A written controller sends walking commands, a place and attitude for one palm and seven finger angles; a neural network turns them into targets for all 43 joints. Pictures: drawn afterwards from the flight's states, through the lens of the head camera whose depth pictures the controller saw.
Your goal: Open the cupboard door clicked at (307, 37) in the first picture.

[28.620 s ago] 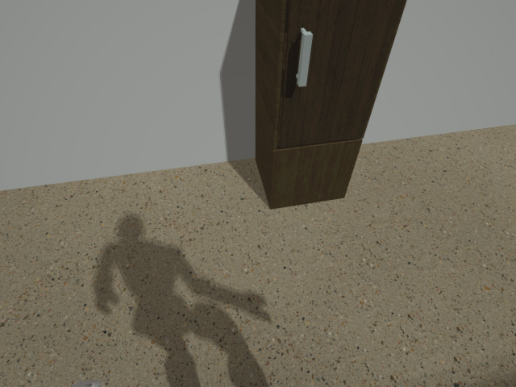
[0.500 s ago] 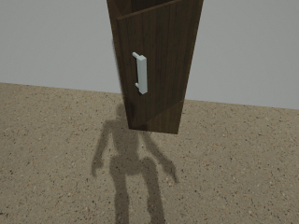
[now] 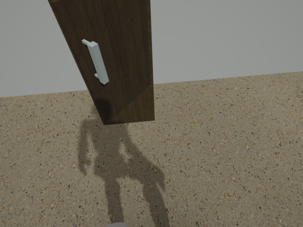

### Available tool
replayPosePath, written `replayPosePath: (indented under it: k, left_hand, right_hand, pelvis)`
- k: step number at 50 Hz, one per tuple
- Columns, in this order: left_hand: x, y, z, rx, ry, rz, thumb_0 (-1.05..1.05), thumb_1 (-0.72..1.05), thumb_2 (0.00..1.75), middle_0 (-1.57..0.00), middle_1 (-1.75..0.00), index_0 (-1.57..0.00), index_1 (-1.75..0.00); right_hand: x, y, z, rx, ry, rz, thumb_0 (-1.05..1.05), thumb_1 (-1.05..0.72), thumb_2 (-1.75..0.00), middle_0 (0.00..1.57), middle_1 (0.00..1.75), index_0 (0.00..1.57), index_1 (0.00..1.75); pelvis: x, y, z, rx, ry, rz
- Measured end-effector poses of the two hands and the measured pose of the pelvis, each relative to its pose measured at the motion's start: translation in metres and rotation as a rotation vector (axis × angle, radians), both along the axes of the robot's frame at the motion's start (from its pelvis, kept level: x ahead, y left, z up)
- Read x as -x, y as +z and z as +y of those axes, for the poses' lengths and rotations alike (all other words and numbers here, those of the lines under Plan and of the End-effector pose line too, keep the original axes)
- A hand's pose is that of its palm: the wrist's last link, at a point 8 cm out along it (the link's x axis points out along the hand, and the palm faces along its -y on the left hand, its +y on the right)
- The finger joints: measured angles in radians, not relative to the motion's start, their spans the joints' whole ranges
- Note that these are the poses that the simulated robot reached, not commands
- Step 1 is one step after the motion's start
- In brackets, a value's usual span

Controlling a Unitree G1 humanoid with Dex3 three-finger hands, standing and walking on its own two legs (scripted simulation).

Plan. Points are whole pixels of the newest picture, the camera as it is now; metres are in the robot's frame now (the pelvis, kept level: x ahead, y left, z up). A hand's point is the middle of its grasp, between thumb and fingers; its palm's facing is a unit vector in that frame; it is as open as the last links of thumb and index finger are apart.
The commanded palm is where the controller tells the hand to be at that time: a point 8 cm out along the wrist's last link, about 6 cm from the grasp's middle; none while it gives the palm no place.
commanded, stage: walk to a spot facing it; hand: left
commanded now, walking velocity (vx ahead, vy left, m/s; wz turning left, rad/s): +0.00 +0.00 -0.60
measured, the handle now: (95, 62) +0.62 +0.25 +0.05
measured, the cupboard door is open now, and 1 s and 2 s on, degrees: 46 46 46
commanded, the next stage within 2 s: none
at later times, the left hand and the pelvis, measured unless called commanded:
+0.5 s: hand out of the picture +0.13 +0.19 -0.15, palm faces -0.21 -0.95 -0.23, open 7.4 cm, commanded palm none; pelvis -0.01 +0.00 +0.01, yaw -16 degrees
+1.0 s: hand (123, 207) +0.19 +0.11 -0.15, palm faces -0.53 -0.83 -0.19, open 7.4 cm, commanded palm none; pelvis -0.01 -0.01 +0.02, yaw -35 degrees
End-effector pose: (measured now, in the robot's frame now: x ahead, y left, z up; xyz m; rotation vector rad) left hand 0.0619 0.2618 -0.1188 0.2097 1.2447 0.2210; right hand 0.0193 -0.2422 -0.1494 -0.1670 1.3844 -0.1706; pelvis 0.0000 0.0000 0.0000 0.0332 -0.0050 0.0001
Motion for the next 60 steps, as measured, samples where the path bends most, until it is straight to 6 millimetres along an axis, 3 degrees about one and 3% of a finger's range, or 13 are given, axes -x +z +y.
replayPosePath:
  k: [7, 12, 16, 23, 28, 30, 34, 39, 45, 49, 53, 57, 60]
  left_hand:
    - [0.001, 0.009, -0.012, -0.013, -0.066, 0.051, 0.0, 0.91, 0.9, -0.2, -0.3, -0.2, -0.3]
    - [-0.004, 0.006, -0.012, 0.01, -0.117, 0.07, 0.0, 0.91, 0.9, -0.2, -0.3, -0.2, -0.3]
    - [-0.017, -0.007, -0.006, 0.037, -0.152, 0.064, 0.0, 0.9, 0.9, -0.2, -0.3, -0.2, -0.3]
    - [-0.059, 0.0, -0.018, 0.054, -0.234, -0.008, 0.01, 0.91, 0.9, -0.2, -0.3, -0.2, -0.3]
    - [-0.084, -0.001, -0.042, 0.019, -0.347, -0.063, 0.0, 0.91, 0.9, -0.2, -0.3, -0.2, -0.3]
    - [-0.086, -0.002, -0.049, 0.004, -0.378, -0.048, 0.0, 0.91, 0.9, -0.2, -0.3, -0.2, -0.3]
    - [-0.086, 0.001, -0.059, -0.002, -0.428, 0.002, 0.0, 0.91, 0.9, -0.2, -0.3, -0.2, -0.3]
    - [-0.093, -0.004, -0.067, 0.025, -0.489, 0.042, 0.0, 0.91, 0.9, -0.2, -0.3, -0.2, -0.3]
    - [-0.121, -0.015, -0.078, 0.069, -0.559, 0.037, 0.01, 0.91, 0.9, -0.2, -0.3, -0.2, -0.3]
    - [-0.144, -0.002, -0.1, 0.094, -0.614, -0.003, 0.01, 0.91, 0.9, -0.2, -0.3, -0.2, -0.3]
    - [-0.165, 0.008, -0.135, 0.099, -0.711, -0.035, 0.01, 0.91, 0.9, -0.2, -0.3, -0.2, -0.3]
    - [-0.184, 0.005, -0.173, 0.082, -0.8, -0.099, 0.0, 0.91, 0.9, -0.2, -0.3, -0.2, -0.3]
    - [-0.186, 0.007, -0.187, 0.069, -0.814, -0.101, 0.0, 0.91, 0.9, -0.2, -0.3, -0.2, -0.3]
  right_hand:
    - [-0.025, 0.021, -0.022, 0.034, -0.071, -0.113, 0.01, -0.91, -0.9, 0.2, 0.3, 0.2, 0.3]
    - [-0.047, 0.039, -0.021, 0.057, -0.104, -0.227, 0.01, -0.91, -0.9, 0.2, 0.3, 0.2, 0.3]
    - [-0.049, 0.041, -0.017, 0.097, -0.116, -0.297, 0.01, -0.91, -0.9, 0.2, 0.3, 0.2, 0.3]
    - [-0.002, 0.04, -0.016, 0.096, -0.133, -0.198, 0.01, -0.91, -0.9, 0.2, 0.3, 0.2, 0.3]
    - [0.036, 0.018, -0.037, 0.076, -0.243, -0.161, 0.01, -0.91, -0.9, 0.2, 0.3, 0.2, 0.3]
    - [0.049, 0.015, -0.045, 0.082, -0.288, -0.138, 0.01, -0.91, -0.9, 0.2, 0.3, 0.2, 0.3]
    - [0.066, 0.026, -0.052, 0.108, -0.36, -0.128, 0.01, -0.91, -0.9, 0.2, 0.3, 0.2, 0.3]
    - [0.076, 0.041, -0.045, 0.137, -0.429, -0.156, 0.01, -0.91, -0.9, 0.2, 0.3, 0.2, 0.3]
    - [0.1, 0.044, -0.021, 0.164, -0.47, -0.143, 0.01, -0.91, -0.9, 0.2, 0.3, 0.2, 0.3]
    - [0.126, 0.047, -0.004, 0.129, -0.511, -0.091, 0.01, -0.91, -0.9, 0.2, 0.3, 0.2, 0.3]
    - [0.154, 0.042, 0.003, 0.093, -0.601, -0.068, 0.01, -0.91, -0.9, 0.2, 0.3, 0.2, 0.3]
    - [0.185, 0.021, -0.001, 0.064, -0.699, -0.037, 0.01, -0.91, -0.9, 0.2, 0.3, 0.2, 0.3]
    - [0.19, 0.02, -0.012, 0.058, -0.74, -0.008, 0.01, -0.91, -0.9, 0.2, 0.3, 0.2, 0.3]
  pelvis:
    - [0.006, 0.014, -0.005, -0.006, -0.08, 0.008]
    - [0.007, 0.018, 0.0, -0.012, -0.149, 0.022]
    - [0.007, 0.008, 0.01, 0.028, -0.189, 0.04]
    - [0.012, 0.013, 0.001, 0.039, -0.25, 0.027]
    - [0.014, -0.002, -0.016, 0.021, -0.322, 0.029]
    - [0.017, -0.003, -0.017, 0.024, -0.348, 0.023]
    - [0.018, 0.006, -0.016, 0.014, -0.402, 0.021]
    - [0.014, 0.012, -0.01, 0.004, -0.469, 0.028]
    - [0.008, 0.008, -0.002, 0.037, -0.54, 0.038]
    - [0.008, 0.017, -0.008, 0.051, -0.588, 0.043]
    - [0.006, 0.018, -0.022, 0.052, -0.654, 0.05]
    - [0.006, 0.003, -0.043, 0.028, -0.714, 0.043]
    - [0.0, 0.004, -0.052, 0.038, -0.739, 0.03]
